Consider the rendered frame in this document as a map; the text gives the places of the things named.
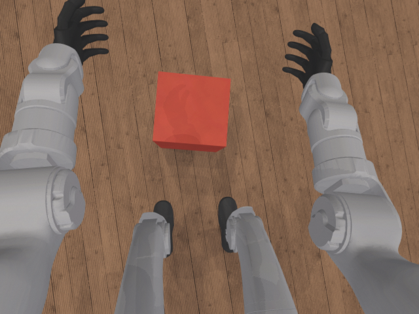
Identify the robot left hand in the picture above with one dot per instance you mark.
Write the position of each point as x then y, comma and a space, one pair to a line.
70, 28

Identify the robot right hand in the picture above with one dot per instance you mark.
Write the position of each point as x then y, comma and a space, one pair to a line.
319, 55

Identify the robot left forearm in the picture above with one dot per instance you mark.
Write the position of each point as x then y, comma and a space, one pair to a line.
46, 113

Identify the robot left upper arm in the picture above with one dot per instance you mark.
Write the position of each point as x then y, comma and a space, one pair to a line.
38, 206

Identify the robot right forearm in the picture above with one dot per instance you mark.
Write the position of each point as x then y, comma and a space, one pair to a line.
340, 163

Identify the right robot foot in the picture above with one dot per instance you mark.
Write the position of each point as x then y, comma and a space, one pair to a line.
226, 206

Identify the robot left thigh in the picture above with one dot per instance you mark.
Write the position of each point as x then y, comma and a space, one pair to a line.
141, 289

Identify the carton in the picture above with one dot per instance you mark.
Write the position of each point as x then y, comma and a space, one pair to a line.
191, 112

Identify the robot right upper arm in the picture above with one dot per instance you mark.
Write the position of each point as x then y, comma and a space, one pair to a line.
361, 233

